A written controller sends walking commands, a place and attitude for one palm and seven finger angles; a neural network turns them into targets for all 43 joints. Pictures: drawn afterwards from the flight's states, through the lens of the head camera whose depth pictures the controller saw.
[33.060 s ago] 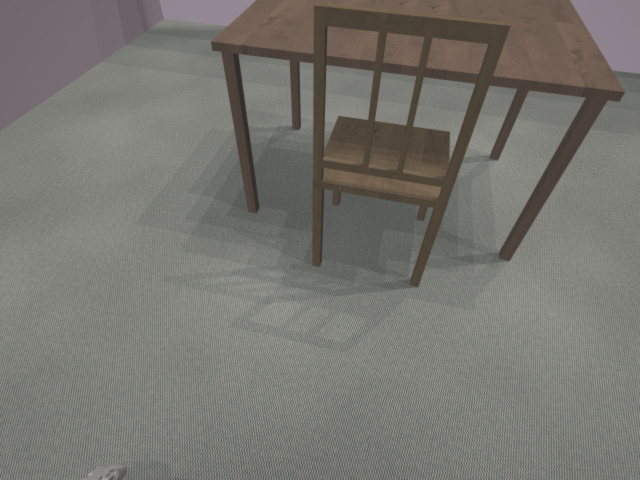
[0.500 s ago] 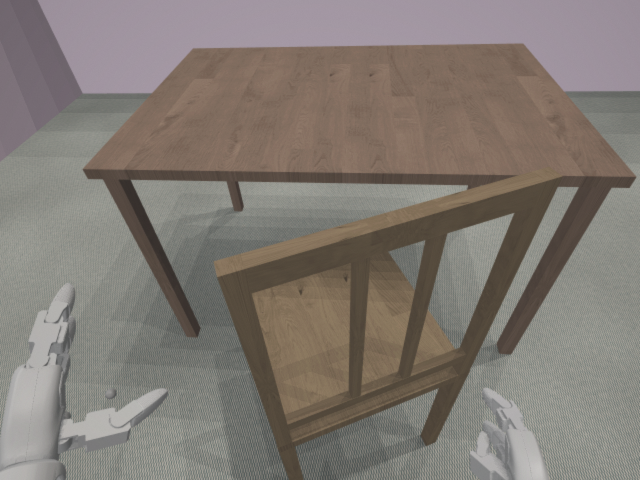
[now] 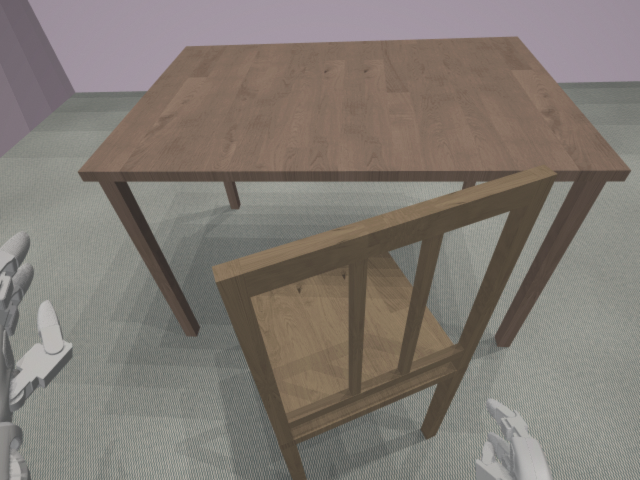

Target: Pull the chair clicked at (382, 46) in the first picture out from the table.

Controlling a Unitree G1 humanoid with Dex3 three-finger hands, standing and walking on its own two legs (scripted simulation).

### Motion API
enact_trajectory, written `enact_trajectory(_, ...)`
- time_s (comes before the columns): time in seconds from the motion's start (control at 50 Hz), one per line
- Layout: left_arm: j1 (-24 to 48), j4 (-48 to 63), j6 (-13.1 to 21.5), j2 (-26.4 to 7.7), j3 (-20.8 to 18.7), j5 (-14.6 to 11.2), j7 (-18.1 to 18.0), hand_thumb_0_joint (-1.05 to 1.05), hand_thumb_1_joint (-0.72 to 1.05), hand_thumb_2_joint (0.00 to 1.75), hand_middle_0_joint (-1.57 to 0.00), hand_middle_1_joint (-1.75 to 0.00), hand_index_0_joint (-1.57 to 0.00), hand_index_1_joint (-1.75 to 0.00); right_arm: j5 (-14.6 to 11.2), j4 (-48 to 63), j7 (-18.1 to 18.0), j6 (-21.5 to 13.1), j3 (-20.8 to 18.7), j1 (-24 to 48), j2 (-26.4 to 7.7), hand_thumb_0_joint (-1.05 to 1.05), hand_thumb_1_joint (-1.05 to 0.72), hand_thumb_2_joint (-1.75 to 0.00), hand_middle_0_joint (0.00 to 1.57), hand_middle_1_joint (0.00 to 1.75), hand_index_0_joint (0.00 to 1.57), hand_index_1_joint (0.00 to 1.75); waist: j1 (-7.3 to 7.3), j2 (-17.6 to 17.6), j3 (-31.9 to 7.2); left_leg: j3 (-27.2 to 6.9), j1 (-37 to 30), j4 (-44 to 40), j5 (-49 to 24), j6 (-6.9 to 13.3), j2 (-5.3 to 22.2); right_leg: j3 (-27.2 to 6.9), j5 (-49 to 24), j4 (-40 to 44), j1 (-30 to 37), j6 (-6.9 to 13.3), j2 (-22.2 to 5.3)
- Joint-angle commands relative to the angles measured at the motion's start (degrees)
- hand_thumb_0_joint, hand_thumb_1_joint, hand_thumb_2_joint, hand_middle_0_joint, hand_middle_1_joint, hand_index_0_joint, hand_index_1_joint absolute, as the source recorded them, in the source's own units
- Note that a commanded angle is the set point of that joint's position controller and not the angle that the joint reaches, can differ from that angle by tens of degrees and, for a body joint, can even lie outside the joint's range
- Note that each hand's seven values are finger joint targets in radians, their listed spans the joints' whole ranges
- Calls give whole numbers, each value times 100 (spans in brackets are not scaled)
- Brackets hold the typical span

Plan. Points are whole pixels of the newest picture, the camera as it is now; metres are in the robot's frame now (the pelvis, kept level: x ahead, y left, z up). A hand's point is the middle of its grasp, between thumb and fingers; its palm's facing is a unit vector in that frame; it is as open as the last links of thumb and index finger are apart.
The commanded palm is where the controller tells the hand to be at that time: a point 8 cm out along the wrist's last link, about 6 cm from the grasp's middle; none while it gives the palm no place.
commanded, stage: draw the hand back to the body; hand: left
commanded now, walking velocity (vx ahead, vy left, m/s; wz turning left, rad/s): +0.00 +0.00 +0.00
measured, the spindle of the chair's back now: (355, 337) +0.34 -0.01 -0.05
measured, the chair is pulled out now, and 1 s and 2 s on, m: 0.18 0.18 0.18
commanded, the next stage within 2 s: step back with the hand held close in 0.16 s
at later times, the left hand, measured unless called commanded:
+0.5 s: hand (64, 339) +0.19 +0.27 +0.16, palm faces +0.44 -0.76 -0.48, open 7.4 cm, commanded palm +0.13 +0.30 +0.18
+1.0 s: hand (39, 403) +0.14 +0.26 +0.16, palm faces +0.48 -0.75 -0.46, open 7.4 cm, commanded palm +0.08 +0.29 +0.18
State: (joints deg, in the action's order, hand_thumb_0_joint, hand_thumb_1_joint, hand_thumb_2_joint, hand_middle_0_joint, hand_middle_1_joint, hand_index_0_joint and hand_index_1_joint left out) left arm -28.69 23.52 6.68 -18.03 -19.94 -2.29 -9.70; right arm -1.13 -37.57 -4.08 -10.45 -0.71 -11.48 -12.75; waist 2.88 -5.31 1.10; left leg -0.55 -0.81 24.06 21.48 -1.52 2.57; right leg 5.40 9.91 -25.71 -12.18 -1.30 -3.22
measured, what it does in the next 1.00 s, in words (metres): shifts its weight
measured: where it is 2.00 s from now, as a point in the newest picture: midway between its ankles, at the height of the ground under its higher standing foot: outside the picture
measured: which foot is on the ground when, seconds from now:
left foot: down 0.00-1.00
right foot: down 0.00-1.00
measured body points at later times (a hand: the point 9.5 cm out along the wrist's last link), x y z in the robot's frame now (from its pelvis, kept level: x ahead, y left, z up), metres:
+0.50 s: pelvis -0.02 +0.01 +0.00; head +0.01 -0.02 +0.45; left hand +0.16 +0.30 +0.19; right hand +0.16 -0.23 -0.09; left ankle -0.09 +0.13 -0.74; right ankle +0.04 -0.14 -0.74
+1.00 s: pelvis -0.07 -0.01 -0.01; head -0.05 -0.01 +0.44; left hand +0.11 +0.29 +0.18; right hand +0.10 -0.24 -0.09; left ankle -0.09 +0.13 -0.74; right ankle +0.04 -0.14 -0.74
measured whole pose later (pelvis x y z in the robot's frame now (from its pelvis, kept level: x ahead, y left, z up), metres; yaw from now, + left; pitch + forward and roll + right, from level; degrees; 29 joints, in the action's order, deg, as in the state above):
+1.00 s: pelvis -0.07 -0.01 -0.01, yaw -1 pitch +0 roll +0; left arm -30.4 28.4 9.3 -20.4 -23.5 -0.7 -11.4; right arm -0.8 -33.8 -5.0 -4.6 -0.3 -11.8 -11.9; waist 1.0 -0.1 1.7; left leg 0.1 12.8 32.4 19.6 -1.4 1.8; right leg 4.1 4.0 -26.7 -22.8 -0.7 -3.6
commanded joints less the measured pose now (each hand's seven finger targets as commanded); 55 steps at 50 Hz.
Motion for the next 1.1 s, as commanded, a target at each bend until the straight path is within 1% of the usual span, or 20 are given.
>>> enact_trajectory(0.0,385,1405,352,-1197,-699,6,-114,0,90,90,-20,-30,-20,-30,3,977,-39,-359,-167,738,-522,0,-90,-90,20,30,20,30,26,40,-511,67,1150,-466,-1947,108,-31,-215,-915,194,1287,248,1)
enact_trajectory(0.1,406,1353,345,-1199,-726,5,-135,0,90,90,-20,-30,-20,-30,15,948,-49,-405,-163,723,-519,0,-90,-90,20,30,20,30,25,80,-438,61,1161,-488,-1930,95,-17,-206,-895,224,1285,256,5)
enact_trajectory(0.14,468,1347,339,-1118,-640,23,-119,0,90,90,-20,-30,-20,-30,13,931,-41,-433,-139,718,-504,0,-90,-90,20,30,20,30,20,-108,-348,69,1189,-511,-1891,85,-29,-220,-821,260,1247,267,9)
enact_trajectory(0.2,402,1180,323,-1130,-673,2,-121,0,90,90,-20,-30,-20,-30,14,932,-34,-401,-161,725,-529,0,-90,-90,20,30,20,30,28,227,-311,55,1214,-518,-1861,105,-2,-203,-803,242,1233,256,16)
enact_trajectory(0.24,486,1190,323,-1041,-579,14,-92,0,90,90,-20,-30,-20,-30,14,936,-27,-409,-137,734,-524,0,-90,-90,20,30,20,30,16,108,-216,34,1274,-564,-1777,90,-10,-201,-691,264,1204,265,20)
enact_trajectory(0.26,761,1173,321,-1100,-561,2,-100,0,90,90,-20,-30,-20,-30,8,904,-33,-396,-140,712,-567,0,-90,-90,20,30,20,30,-37,70,-213,56,1241,-548,-1730,100,-17,-225,-685,260,1147,260,17)
enact_trajectory(0.28,1701,1670,642,-1966,-1470,-90,-106,0,90,90,-20,-30,-20,-30,-52,1056,-51,-223,-181,594,-669,0,-90,-90,20,30,20,30,-172,231,494,134,1596,-509,-1053,220,161,-830,-906,525,551,257,-236)
enact_trajectory(0.3,1191,1062,659,-1632,-1294,-37,-68,0,90,90,-20,-30,-20,-30,-39,968,-72,-147,-164,582,-573,0,-90,-90,20,30,20,30,-204,492,349,54,1577,-501,-840,226,146,-794,-776,559,615,280,-320)
enact_trajectory(0.34,642,992,659,-1215,-1006,-18,-10,0,90,90,-20,-30,-20,-30,-15,1048,-48,-42,-157,606,-598,0,-90,-90,20,30,20,30,-216,244,40,89,1488,-519,-1005,232,154,-742,-988,436,781,266,-351)
enact_trajectory(0.38,103,1020,629,-1057,-879,21,-13,0,90,90,-20,-30,-20,-30,26,1122,-8,96,-182,668,-631,0,-90,-90,20,30,20,30,-223,54,-374,110,1410,-470,-1643,224,237,-598,-1694,148,1037,233,-371)
enact_trajectory(0.42,-134,1275,637,-1120,-933,28,-38,0,90,90,-20,-30,-20,-30,23,1193,11,178,-210,737,-634,0,-90,-90,20,30,20,30,-236,-35,-722,56,1422,-411,-2090,208,292,-535,-2114,-43,1252,209,-415)
enact_trajectory(0.5,-448,1627,674,-1429,-1270,55,-117,0,90,90,-20,-30,-20,-30,17,1288,-15,343,-275,722,-563,0,-90,-90,20,30,20,30,-246,363,-1151,-8,1497,-118,-2692,134,337,-508,-2832,-297,1366,230,-464)
enact_trajectory(0.52,-433,1683,664,-1539,-1355,32,-143,0,90,90,-20,-30,-20,-30,-18,1283,-44,340,-285,773,-567,0,-90,-90,20,30,20,30,-261,167,-1198,-46,1511,-166,-2579,138,339,-511,-2721,-321,1338,223,-481)
enact_trajectory(0.56,-480,1742,688,-1512,-1360,27,-163,0,90,90,-20,-30,-20,-30,-13,1287,-79,365,-302,716,-533,0,-90,-90,20,30,20,30,-258,189,-1069,-68,1648,-105,-2818,109,376,-455,-2824,-436,1222,220,-449)
enact_trajectory(0.64,-474,1577,662,-1368,-1255,25,-195,0,90,90,-20,-30,-20,-30,-10,1250,-129,370,-287,662,-487,0,-90,-90,20,30,20,30,-268,99,-898,-88,1917,-192,-2279,145,421,-426,-2303,-483,1078,172,-416)
enact_trajectory(0.72,-278,1537,615,-1386,-1207,57,-235,0,90,90,-20,-30,-20,-30,-28,1207,-158,341,-299,681,-525,0,-90,-90,20,30,20,30,-264,129,-629,-120,2422,-328,-1063,252,421,-559,-1555,-400,982,142,-382)
enact_trajectory(0.82,14,1613,577,-1446,-1154,108,-282,0,90,90,-20,-30,-20,-30,3,1194,-169,306,-258,565,-549,0,-90,-90,20,30,20,30,-262,375,-337,-85,2698,-196,135,303,243,-905,-203,164,571,169,-472)
enact_trajectory(0.9,147,1676,584,-1451,-1120,141,-286,0,90,90,-20,-30,-20,-30,30,1261,-128,303,-215,481,-574,0,-90,-90,20,30,20,30,-244,615,-342,-58,2658,-9,576,327,132,-1072,985,612,212,162,-529)
enact_trajectory(0.98,50,1786,627,-1458,-1164,157,-302,0,90,90,-20,-30,-20,-30,39,1300,-127,269,-202,453,-601,0,-90,-90,20,30,20,30,-233,232,-418,-179,2996,-275,721,384,236,-923,1036,414,530,93,-398)
enact_trajectory(1.08,-7,1740,655,-1444,-1208,173,-312,0,90,90,-20,-30,-20,-30,39,1288,-95,235,-250,428,-615,0,-90,-90,20,30,20,30,-236,244,-412,-176,3229,-242,587,376,277,-926,497,189,708,92,-379)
